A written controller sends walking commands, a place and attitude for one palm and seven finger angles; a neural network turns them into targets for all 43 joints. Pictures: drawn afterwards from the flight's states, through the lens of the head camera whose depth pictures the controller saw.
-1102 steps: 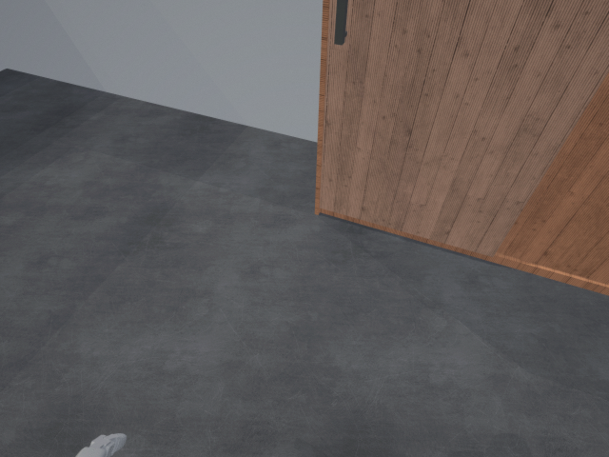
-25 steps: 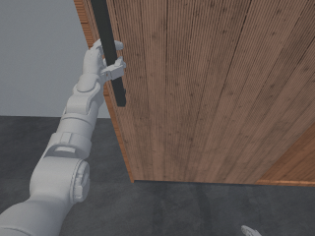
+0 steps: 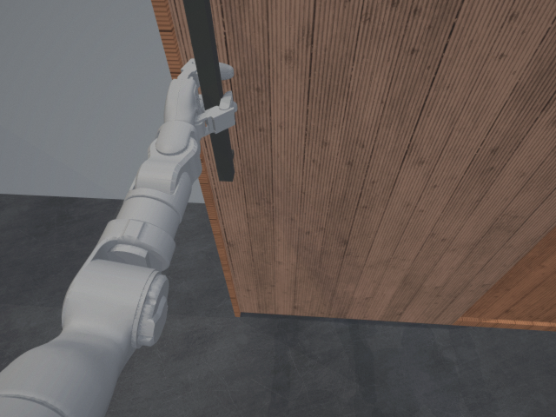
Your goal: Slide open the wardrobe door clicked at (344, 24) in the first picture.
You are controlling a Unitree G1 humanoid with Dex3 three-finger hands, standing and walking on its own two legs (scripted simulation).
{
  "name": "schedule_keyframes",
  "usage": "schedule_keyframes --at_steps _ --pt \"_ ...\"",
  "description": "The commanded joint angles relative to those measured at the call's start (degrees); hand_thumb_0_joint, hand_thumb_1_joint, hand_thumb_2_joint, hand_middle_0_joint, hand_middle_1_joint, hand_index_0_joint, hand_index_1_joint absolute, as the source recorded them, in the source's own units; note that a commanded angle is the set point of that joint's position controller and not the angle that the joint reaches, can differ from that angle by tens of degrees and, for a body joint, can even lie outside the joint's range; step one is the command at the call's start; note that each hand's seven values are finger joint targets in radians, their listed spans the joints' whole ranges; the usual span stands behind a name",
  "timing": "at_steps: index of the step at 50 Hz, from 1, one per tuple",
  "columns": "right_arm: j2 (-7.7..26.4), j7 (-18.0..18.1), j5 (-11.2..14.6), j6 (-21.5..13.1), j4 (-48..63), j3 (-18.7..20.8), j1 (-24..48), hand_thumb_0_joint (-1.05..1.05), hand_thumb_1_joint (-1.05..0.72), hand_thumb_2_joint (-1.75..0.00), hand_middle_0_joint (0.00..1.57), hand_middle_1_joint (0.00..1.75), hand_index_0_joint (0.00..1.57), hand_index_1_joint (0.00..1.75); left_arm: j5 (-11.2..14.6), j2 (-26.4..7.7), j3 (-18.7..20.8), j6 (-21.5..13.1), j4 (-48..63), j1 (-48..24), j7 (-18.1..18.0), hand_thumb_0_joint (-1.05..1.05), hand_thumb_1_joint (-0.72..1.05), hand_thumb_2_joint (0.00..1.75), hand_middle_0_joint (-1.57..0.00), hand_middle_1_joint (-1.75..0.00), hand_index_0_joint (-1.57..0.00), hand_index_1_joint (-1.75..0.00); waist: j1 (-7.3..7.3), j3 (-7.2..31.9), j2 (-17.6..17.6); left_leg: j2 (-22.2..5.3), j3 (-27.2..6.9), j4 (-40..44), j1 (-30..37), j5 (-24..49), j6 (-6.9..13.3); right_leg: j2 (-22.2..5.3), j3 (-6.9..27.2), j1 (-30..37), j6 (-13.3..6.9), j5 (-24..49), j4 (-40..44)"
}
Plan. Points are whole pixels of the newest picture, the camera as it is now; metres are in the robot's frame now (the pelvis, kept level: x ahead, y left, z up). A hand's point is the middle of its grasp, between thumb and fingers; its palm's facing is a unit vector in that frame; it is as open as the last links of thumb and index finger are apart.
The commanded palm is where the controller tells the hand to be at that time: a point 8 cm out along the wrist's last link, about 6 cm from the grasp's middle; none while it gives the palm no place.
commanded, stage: step sideways, sliding the door along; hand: left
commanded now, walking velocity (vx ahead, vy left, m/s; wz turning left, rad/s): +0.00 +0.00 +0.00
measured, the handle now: (215, 86) +0.53 +0.13 +0.21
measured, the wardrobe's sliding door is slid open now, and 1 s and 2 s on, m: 0.00 0.05 0.34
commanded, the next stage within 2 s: none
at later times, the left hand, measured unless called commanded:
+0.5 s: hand (233, 114) +0.48 +0.10 +0.19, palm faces +0.22 -0.97 -0.12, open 6.3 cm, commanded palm +0.45 +0.09 +0.20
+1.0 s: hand (271, 114) +0.49 +0.05 +0.19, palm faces +0.38 -0.92 -0.12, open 6.6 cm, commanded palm +0.46 +0.03 +0.20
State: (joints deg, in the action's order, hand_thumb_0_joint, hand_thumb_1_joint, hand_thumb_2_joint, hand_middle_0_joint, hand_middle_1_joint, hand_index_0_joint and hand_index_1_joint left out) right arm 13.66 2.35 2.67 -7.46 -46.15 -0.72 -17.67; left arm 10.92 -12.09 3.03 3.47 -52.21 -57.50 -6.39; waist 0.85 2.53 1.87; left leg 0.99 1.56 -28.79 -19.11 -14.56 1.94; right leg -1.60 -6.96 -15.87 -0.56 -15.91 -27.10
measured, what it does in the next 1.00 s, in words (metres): steps to the right: right foot, then right foot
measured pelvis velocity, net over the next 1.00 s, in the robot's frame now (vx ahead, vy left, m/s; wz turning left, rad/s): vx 0.06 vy -0.19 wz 0.11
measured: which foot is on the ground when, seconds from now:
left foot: down 0.00-0.92, up 0.94-1.00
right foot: down 0.00-0.22, up 0.24-0.44, down 0.46-0.62, up 0.64-0.86, down 0.88-1.00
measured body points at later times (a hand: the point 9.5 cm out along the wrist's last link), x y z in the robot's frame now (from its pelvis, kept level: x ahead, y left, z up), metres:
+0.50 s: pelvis +0.00 -0.06 -0.01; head +0.06 -0.09 +0.43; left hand +0.46 +0.15 +0.20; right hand +0.09 -0.30 -0.16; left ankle +0.00 +0.09 -0.74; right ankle +0.00 -0.15 -0.74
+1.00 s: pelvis +0.06 -0.19 -0.02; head +0.16 -0.20 +0.42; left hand +0.46 +0.10 +0.20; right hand +0.28 -0.38 -0.15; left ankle -0.01 +0.00 -0.69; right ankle +0.10 -0.29 -0.74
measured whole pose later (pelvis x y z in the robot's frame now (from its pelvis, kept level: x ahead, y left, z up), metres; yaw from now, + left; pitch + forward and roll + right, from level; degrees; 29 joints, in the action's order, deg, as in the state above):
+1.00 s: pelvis +0.06 -0.19 -0.02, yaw +6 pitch -1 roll +0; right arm 13.2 3.3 4.7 -4.6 -38.3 1.6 -3.0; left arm 7.7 -16.9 10.2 -0.3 -22.1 -46.3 -7.6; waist 5.1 -15.0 5.2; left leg -8.6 -1.8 -55.1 -20.7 -32.3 -2.2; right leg -3.8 -8.2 -19.7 -1.4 -18.3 -39.5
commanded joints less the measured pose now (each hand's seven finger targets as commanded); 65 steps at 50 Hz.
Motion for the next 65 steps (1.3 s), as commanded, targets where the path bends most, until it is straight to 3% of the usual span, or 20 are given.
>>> schedule_keyframes --at_steps 1,5,6,7,10,15,20,23,28,30,31,33,37,43,45,47,50,52,54,65 --pt "7.3 0.6 0.2 -2.6 5.1 2.0 -0.5 0.0 -0.9 -0.9 0.2 0.3 0.2 0.3 -0.1 10.3 -7.2 -4.4 14.2 -36.7 5.5 0.0 0.9 0.9 -0.45 -1.4 -0.45 -1.4 -7.95 18.7 0.1 -2.8 -5.8 0.8 21.2 20.0 -2.3 2.8 3.5 -6.9 -1.0 15.7 2.0" --pt "7.4 0.6 0.3 -3.1 5.5 2.0 0.0 0.0 -0.9 -0.9 0.2 0.3 0.2 0.3 -0.1 9.1 -7.0 -5.2 18.0 -39.9 5.2 0.0 0.9 0.9 -0.45 -1.4 -0.45 -1.4 -7.78 20.9 1.6 -3.0 -6.1 0.7 22.5 20.5 -2.5 2.7 3.5 -6.6 -1.0 15.6 1.7" --pt "11.2 2.2 0.0 -1.8 5.9 3.3 -0.1 0.0 -0.9 -0.9 0.2 0.3 0.2 0.3 -6.0 -23.5 11.5 -9.2 14.3 -32.4 2.4 0.0 0.9 0.9 -0.45 -1.4 -0.45 -1.4 -2.93 18.6 2.2 -8.4 -5.9 -0.4 17.1 19.4 0.9 0.0 5.9 -5.8 0.7 9.3 0.2" --pt "9.3 2.5 -0.3 -0.7 6.3 2.9 -0.3 0.0 -0.9 -0.9 0.2 0.3 0.2 0.3 -6.4 -13.8 3.5 -10.8 12.3 -30.3 2.8 0.0 0.9 0.9 -0.45 -1.4 -0.45 -1.4 -3.96 17.8 0.6 -8.4 -5.1 0.4 15.1 16.6 1.3 -0.2 5.4 -3.3 1.3 10.3 -1.1" --pt "8.6 3.2 -0.2 -0.8 8.8 3.1 2.1 0.0 -0.9 -0.9 0.2 0.3 0.2 0.3 -4.6 -7.3 -1.1 -12.7 17.6 -29.9 4.0 0.0 0.9 0.9 -0.45 -1.4 -0.45 -1.4 -4.56 17.4 5.5 -14.8 -11.5 3.0 18.7 15.7 3.5 1.1 4.8 -5.8 1.5 5.3 -9.7" --pt "8.2 3.4 -0.6 1.2 9.9 3.0 5.1 0.0 -0.9 -0.9 0.2 0.3 0.2 0.3 -3.9 -11.9 1.6 -12.1 22.2 -31.2 3.4 0.0 0.9 0.9 -0.45 -1.4 -0.45 -1.4 -3.89 13.6 3.9 -24.5 -20.4 5.9 23.3 19.9 10.7 0.5 9.4 -15.7 0.6 -12.0 -24.4" --pt "8.1 3.0 0.4 1.9 11.2 2.6 6.3 0.0 -0.9 -0.9 0.2 0.3 0.2 0.3 -3.5 -6.8 -2.4 -11.8 26.5 -30.3 3.9 0.0 0.9 0.9 -0.45 -1.4 -0.45 -1.4 -3.64 14.4 7.5 -18.4 -5.2 -2.9 18.2 28.6 5.3 1.5 4.4 -0.7 0.3 -0.7 -6.3" --pt "7.6 3.1 1.4 1.7 11.7 2.8 6.9 0.0 -0.9 -0.9 0.2 0.3 0.2 0.3 -4.4 -5.5 -4.0 -11.3 29.2 -28.6 4.0 0.0 0.9 0.9 -0.45 -1.4 -0.45 -1.4 -4.18 17.3 0.0 -10.3 2.2 -11.6 10.4 19.2 0.8 -4.7 8.4 9.8 -1.8 23.7 0.4" --pt "5.2 4.1 1.8 1.3 11.2 2.5 9.9 0.0 -0.9 -0.9 0.2 0.3 0.2 0.3 -3.9 -1.9 -6.4 -11.4 34.1 -27.6 3.6 0.0 0.9 0.9 -0.45 -1.4 -0.45 -1.4 -2.9 15.4 -8.6 -5.9 0.3 -12.6 1.8 -6.5 -1.0 -11.6 14.0 15.8 -5.3 45.6 -3.1" --pt "5.5 4.1 1.3 0.5 10.5 2.6 8.6 0.0 -0.9 -0.9 0.2 0.3 0.2 0.3 -3.6 1.9 -9.2 -12.0 39.2 -29.3 3.6 0.0 0.9 0.9 -0.45 -1.4 -0.45 -1.4 -4.74 18.9 0.1 -13.0 -3.9 -0.2 18.6 23.4 1.6 -6.8 6.8 5.0 -0.7 39.9 -14.7" --pt "7.6 3.4 0.7 0.3 10.7 3.9 7.2 0.0 -0.9 -0.9 0.2 0.3 0.2 0.3 -2.9 2.9 -10.0 -12.6 42.1 -29.9 3.9 0.0 0.9 0.9 -0.45 -1.4 -0.45 -1.4 -5.38 21.6 10.9 -22.7 -15.4 -1.9 34.1 52.1 6.4 -0.7 4.7 -11.1 2.4 16.0 -23.0" --pt "6.8 0.9 0.3 0.4 10.0 4.4 7.0 0.0 -0.9 -0.9 0.2 0.3 0.2 0.3 -3.2 3.4 -10.1 -13.5 43.0 -31.1 4.3 0.0 0.9 0.9 -0.45 -1.4 -0.45 -1.4 -4.11 20.5 15.9 -30.0 -18.4 -5.1 45.3 68.8 10.6 -1.1 11.4 -24.1 0.3 -15.8 -30.2" --pt "8.2 0.0 1.0 0.8 12.4 5.9 8.2 0.0 -0.9 -0.9 0.2 0.3 0.2 0.3 -4.1 1.2 -8.3 -12.5 44.9 -30.3 4.8 0.0 0.9 0.9 -0.45 -1.4 -0.45 -1.4 -4.62 20.0 8.9 -25.4 -8.3 -5.0 37.6 49.8 7.0 -0.6 7.9 -15.7 0.2 -6.4 -21.2" --pt "7.8 0.0 1.8 0.4 15.7 5.1 13.3 0.0 -0.9 -0.9 0.2 0.3 0.2 0.3 -4.8 -1.8 -7.1 -12.1 48.3 -25.5 5.0 0.0 0.9 0.9 -0.45 -1.4 -0.45 -1.4 -2.99 16.2 14.9 -19.1 2.6 -9.4 21.7 37.5 0.7 1.9 -0.2 3.8 1.8 8.7 -6.9" --pt "5.2 0.2 2.8 0.8 16.0 4.4 13.2 0.0 -0.9 -0.9 0.2 0.3 0.2 0.3 -6.1 -4.8 -5.6 -11.8 49.2 -22.4 4.3 0.0 0.9 0.9 -0.45 -1.4 -0.45 -1.4 -2.12 18.9 -0.4 -10.5 5.7 -24.1 9.8 21.3 1.5 -7.5 6.8 16.5 -1.4 42.3 -0.9" --pt "4.0 1.7 2.8 0.1 16.2 4.7 16.0 0.0 -0.9 -0.9 0.2 0.3 0.2 0.3 -6.1 -9.3 -2.0 -10.9 49.5 -16.7 3.9 0.0 0.9 0.9 -0.45 -1.4 -0.45 -1.4 0.1 19.2 -19.0 -2.7 0.8 -36.4 -6.3 -25.4 -4.5 -17.3 18.0 24.3 -7.1 74.6 -5.7" --pt "1.9 2.8 1.4 -1.4 14.2 2.5 15.9 0.0 -0.9 -0.9 0.2 0.3 0.2 0.3 -6.0 -2.2 -6.5 -12.0 58.4 -16.2 2.9 0.0 0.9 0.9 -0.45 -1.4 -0.45 -1.4 -2.04 15.4 -9.1 -6.7 0.0 -14.4 -4.5 -16.3 -3.6 -14.8 12.5 21.8 -6.3 72.7 -11.7" --pt "3.0 3.0 0.8 -1.0 13.8 3.3 14.4 0.0 -0.9 -0.9 0.2 0.3 0.2 0.3 -5.9 -0.6 -7.9 -14.2 61.4 -15.6 2.4 0.0 0.9 0.9 -0.45 -1.4 -0.45 -1.4 -3.87 19.3 -7.3 -12.6 1.6 3.0 14.2 17.5 -3.3 -10.2 5.7 11.7 -1.9 56.3 -18.6" --pt "6.5 0.4 0.3 -0.5 16.1 6.0 13.1 0.0 -0.9 -0.9 0.2 0.3 0.2 0.3 -5.3 3.1 -9.6 -15.6 65.7 -15.4 3.9 0.0 0.9 0.9 -0.45 -1.4 -0.45 -1.4 -2.27 26.6 8.5 -33.9 -17.4 -3.5 45.8 83.6 7.9 -1.1 7.2 -18.2 2.1 -15.2 -32.0" --pt "5.3 -2.8 0.5 -3.6 19.9 5.7 14.3 0.0 -0.9 -0.9 0.2 0.3 0.2 0.3 -7.4 1.6 -8.5 -15.2 64.5 -8.6 5.2 0.0 0.9 0.9 -0.45 -1.4 -0.45 -1.4 -2.62 15.6 18.0 -24.0 6.0 -7.3 32.5 55.9 1.0 2.7 0.9 -5.8 2.5 1.9 -11.1"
